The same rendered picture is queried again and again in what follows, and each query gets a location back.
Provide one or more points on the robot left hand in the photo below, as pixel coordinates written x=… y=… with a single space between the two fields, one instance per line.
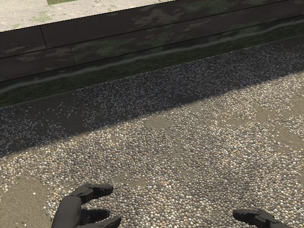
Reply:
x=70 y=214

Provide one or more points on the robot right hand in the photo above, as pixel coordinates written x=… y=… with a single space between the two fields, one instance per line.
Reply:
x=259 y=218

